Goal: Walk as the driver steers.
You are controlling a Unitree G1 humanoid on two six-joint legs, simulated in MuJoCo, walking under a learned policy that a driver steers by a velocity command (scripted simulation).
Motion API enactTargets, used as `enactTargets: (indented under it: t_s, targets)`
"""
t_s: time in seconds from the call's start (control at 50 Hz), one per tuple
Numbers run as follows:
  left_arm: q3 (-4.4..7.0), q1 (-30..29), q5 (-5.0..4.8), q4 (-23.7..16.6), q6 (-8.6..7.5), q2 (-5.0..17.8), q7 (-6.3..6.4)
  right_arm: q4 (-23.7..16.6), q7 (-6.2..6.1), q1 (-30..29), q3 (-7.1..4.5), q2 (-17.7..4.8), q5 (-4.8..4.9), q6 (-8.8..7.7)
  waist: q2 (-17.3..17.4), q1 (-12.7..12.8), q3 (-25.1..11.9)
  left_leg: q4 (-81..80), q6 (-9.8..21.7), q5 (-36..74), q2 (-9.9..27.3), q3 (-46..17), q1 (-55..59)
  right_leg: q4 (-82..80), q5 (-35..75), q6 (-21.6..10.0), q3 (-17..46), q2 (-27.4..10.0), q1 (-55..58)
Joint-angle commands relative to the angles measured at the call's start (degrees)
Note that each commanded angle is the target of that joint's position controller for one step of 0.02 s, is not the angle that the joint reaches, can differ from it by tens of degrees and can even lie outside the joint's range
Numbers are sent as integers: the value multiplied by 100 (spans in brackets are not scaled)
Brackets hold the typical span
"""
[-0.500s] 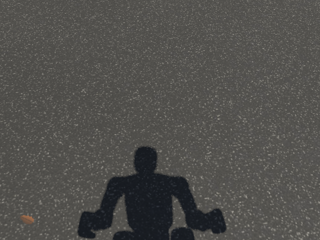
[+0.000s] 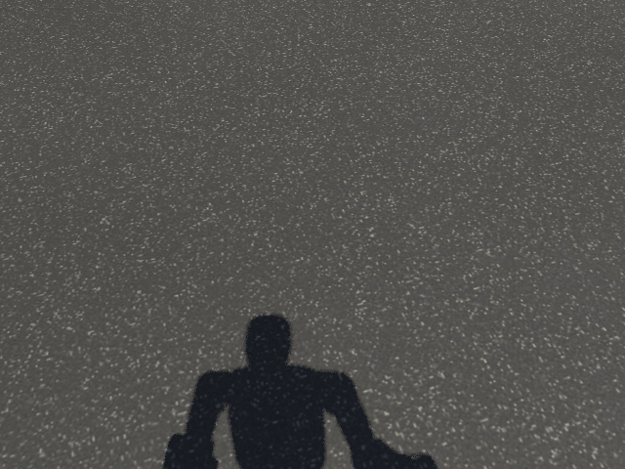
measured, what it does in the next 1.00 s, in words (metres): walks ahead: left foot, then left foot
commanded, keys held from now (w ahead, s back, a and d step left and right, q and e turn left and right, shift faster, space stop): no key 0.12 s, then w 0.88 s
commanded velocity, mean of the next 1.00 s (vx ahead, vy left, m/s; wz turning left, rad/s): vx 0.32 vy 0.00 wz -0.02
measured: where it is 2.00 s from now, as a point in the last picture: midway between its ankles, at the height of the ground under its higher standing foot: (326, 325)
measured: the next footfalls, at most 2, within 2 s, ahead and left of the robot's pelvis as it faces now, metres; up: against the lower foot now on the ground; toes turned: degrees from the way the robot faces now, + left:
left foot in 0.04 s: +0.03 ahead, +0.12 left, +0.00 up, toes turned +0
left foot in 0.86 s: +0.43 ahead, +0.09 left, +0.00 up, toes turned +4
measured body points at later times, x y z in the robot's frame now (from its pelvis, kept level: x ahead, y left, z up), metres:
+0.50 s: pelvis +0.07 -0.02 +0.00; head +0.08 -0.03 +0.45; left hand +0.08 +0.26 -0.13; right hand +0.12 -0.28 -0.15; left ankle +0.01 +0.11 -0.70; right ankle +0.04 -0.09 -0.74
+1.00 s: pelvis +0.33 +0.03 -0.01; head +0.36 +0.04 +0.44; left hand +0.34 +0.28 -0.16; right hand +0.42 -0.23 -0.14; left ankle +0.39 +0.08 -0.74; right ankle +0.22 -0.10 -0.65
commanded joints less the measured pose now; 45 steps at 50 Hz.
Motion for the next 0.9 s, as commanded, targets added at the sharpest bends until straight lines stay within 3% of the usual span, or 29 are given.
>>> enactTargets:
  t_s: [0.02, 0.04, 0.06, 0.08, 0.1, 0.14, 0.18, 0.2, 0.24, 0.28, 0.34, 0.38, 0.4, 0.42, 0.44, 0.46, 0.48, 0.52, 0.56, 0.62, 0.7, 0.76, 0.8, 0.82, 0.84, 0.86, 0.88, 0.9]
  targets:
    - [138, -128, -55, -141, -93, 733, 59, -104, -90, 305, -23, -346, -47, -195, -375, -170, -322, -1541, 125, 1355, 150, -198, 1099, -406, 1526, -341, 1231, -1391, -419]
    - [79, -1, -50, -121, -137, 565, 50, -69, -116, 379, -29, -555, -114, -286, -36, -73, -486, -1701, 210, 1921, 725, -812, 1560, -246, 1119, -105, 1087, -1162, -654]
    - [101, 385, -86, 1, -123, 522, 21, -57, -85, -28, -84, -902, -35, -320, 539, 378, -266, -1476, 445, 2335, 960, -1042, 1014, -528, 410, 3, 678, -619, -450]
    - [101, 311, -25, 205, -87, 627, 45, -53, -14, -206, -39, -633, 10, -345, 449, 207, -268, -1474, 476, 1894, 895, -960, 573, -654, 369, 56, 627, -608, 112]
    - [141, 208, -29, 298, -75, 742, 56, -9, 20, -187, 5, -490, 3, -374, 323, 94, -116, -1526, 357, 1625, 670, -766, 462, -631, 533, 53, 680, -654, 190]
    - [169, 221, -49, 451, -77, 778, 40, 204, -10, 49, 11, -498, -8, -388, 420, 27, -240, -1623, 299, 932, 449, -612, 576, -514, 354, -3, 643, -667, 282]
    - [186, 275, -3, 542, -57, 744, 21, 308, -12, 182, -82, -686, -31, -335, 458, -27, -24, -1683, 538, -1135, 396, -806, 522, -119, -1223, -126, 417, -368, -319]
    - [191, 185, 34, 528, -52, 717, -2, 321, 3, 275, -108, -734, -44, -307, 436, -105, 252, -1889, 727, -2004, 592, -1164, 446, 138, -1742, -155, 343, -269, -846]
    - [153, -26, 84, 430, -111, 497, -68, 450, 10, 564, -191, -909, -34, -305, 766, -200, 615, -2568, 1221, -2873, 1362, -2193, 487, 1017, -1419, -91, -217, -167, -1483]
    - [174, -144, 93, 362, -215, 548, -118, 472, 28, 517, -218, -855, -68, -382, 640, -181, 640, -2860, 1443, -2398, 1706, -2535, 435, 1590, -1184, -53, -201, -463, -1640]
    - [196, 117, 18, 445, -352, 560, -195, 435, 92, 131, -253, -850, -22, -506, 557, 70, 429, -2730, 1254, -1432, 1348, -1784, 305, 1077, -1028, -93, -345, -488, -1012]
    - [213, 790, 3, 745, -401, 464, -177, 413, 117, -151, -281, -847, 35, -515, 436, 412, 305, -2220, 1032, -1231, 875, -1076, -454, 98, -301, -105, -691, -210, 419]
    - [261, 1265, 19, 939, -422, 558, -142, 397, 120, -199, -265, -744, 8, -529, 180, 576, 225, -1679, 927, -1279, 636, -823, -1028, -150, -384, -111, -533, -180, 1223]
    - [343, 1869, 71, 1082, -467, 872, -79, 263, 141, -407, -172, -425, -35, -568, -683, 833, 128, -364, 727, -1078, 220, -278, -1784, -895, -1400, -254, 799, -1082, 1881]
    - [470, 2393, 54, 1142, -486, 1416, -63, -4, 185, -593, -59, -32, -16, -617, -1839, 963, 35, 1272, 530, -1077, -453, 404, -2823, -1982, -3199, -770, 3321, -2474, 2147]
    - [442, 2144, 83, 1177, -450, 1290, -49, -24, 188, -693, -161, -493, -121, -620, -1108, 724, 466, 2123, 640, -1002, -173, -139, -2999, -2027, -3250, -1090, 3639, -2738, 1524]
    - [384, 1604, 70, 1001, -475, 1060, -57, 49, 244, -620, -174, -513, -90, -649, -606, 405, 640, 2385, 687, -440, 77, -323, -3005, -1919, -2813, -1002, 3078, -2467, 1278]
    - [314, 1237, 23, 899, -575, 842, -53, 210, 334, -420, -155, -433, -100, -709, -439, 151, 437, 2319, 591, 323, 302, -213, -2718, -1974, -1376, -703, 2056, -1971, 1260]
    - [249, 1434, -1, 1021, -652, 684, -42, 251, 384, -474, -128, -353, -179, -665, -479, 163, 232, 2315, 421, 698, 310, 12, -2601, -1888, 104, -610, 1354, -1709, 1385]
    - [209, 1864, -50, 1265, -673, 619, -27, 47, 395, -1001, -71, -218, -172, -606, -519, 245, 275, 2084, 205, 940, 300, 270, -2845, -1742, 1687, -665, 817, -1617, 1458]
    - [174, 1972, -16, 1385, -653, 622, -14, -334, 391, -1922, 52, -69, -106, -597, -628, 401, 489, 822, 159, 1392, 146, 587, -2400, -1739, 2469, -651, 380, -1467, 1069]
    - [190, 1972, -11, 1478, -657, 715, 0, -450, 346, -2050, 57, -152, -66, -599, -706, 343, 520, 163, 382, 1521, 12, 670, -1830, -1672, 3101, -617, 290, -1626, 1136]
    - [208, 1763, -24, 1485, -666, 793, 14, -362, 273, -1623, -4, -285, -71, -628, -683, 60, 298, -50, 614, 1374, -186, 697, -1144, -1119, 4510, -496, 130, -1692, 1305]
    - [230, 1676, -17, 1486, -653, 856, 25, -187, 224, -1057, -67, -397, -75, -657, -679, -198, -20, -129, 725, 1229, -336, 694, -560, -443, 5274, -411, 45, -1674, 1404]
    - [246, 1572, -26, 1471, -619, 890, 28, 135, 171, -122, -143, -502, -86, -701, -561, -595, -494, -465, 846, 1338, -478, 738, 445, 610, 5438, -310, -102, -1531, 1257]
    - [225, 1563, -33, 1419, -612, 831, 15, 421, 98, 812, -250, -748, -176, -744, -394, -923, -981, -558, 1017, 1063, 10, 221, 1804, 1958, 4209, -233, -201, -1304, 354]
    - [116, 1952, -90, 1253, -602, 253, -23, 504, 59, 1472, -378, -1323, -302, -764, 662, -785, -1726, -808, 1418, 4, 1716, -2064, 3118, 4062, 731, -84, -481, -622, -1105]
    - [194, 2251, -124, 1313, -604, 337, -67, 521, 130, 1234, -399, -1371, -137, -695, 1159, -547, -2022, -1981, 1986, -472, 2315, -4428, 3272, 5321, -1577, -70, 128, 80, -2241]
